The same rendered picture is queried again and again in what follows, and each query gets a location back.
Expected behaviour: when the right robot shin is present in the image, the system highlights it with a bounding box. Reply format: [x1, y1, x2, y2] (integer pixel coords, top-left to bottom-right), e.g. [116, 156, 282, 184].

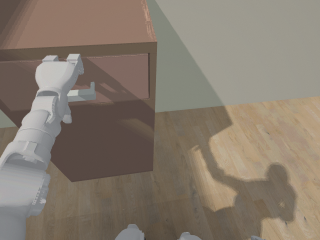
[180, 232, 191, 238]

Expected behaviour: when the cabinet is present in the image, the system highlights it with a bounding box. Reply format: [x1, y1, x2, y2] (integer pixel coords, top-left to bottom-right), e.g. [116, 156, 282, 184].
[0, 0, 158, 182]

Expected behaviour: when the robot left thigh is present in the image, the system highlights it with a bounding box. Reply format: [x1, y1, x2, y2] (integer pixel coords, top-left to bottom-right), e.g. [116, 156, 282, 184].
[115, 228, 145, 240]

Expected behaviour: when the robot left hand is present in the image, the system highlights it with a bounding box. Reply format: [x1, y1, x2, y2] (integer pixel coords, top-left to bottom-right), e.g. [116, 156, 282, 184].
[35, 54, 84, 124]

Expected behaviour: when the robot left forearm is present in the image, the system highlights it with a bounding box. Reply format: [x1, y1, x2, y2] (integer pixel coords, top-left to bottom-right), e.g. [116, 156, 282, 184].
[0, 87, 68, 171]

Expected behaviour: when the left robot upper arm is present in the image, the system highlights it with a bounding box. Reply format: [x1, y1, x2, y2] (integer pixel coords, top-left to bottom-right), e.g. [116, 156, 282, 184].
[0, 163, 51, 240]

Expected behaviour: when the drawer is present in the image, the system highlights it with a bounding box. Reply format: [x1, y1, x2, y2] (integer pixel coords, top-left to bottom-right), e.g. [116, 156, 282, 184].
[0, 53, 149, 111]

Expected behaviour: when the handle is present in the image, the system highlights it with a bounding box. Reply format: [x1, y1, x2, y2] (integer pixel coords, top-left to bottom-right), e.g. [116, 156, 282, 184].
[67, 82, 96, 102]

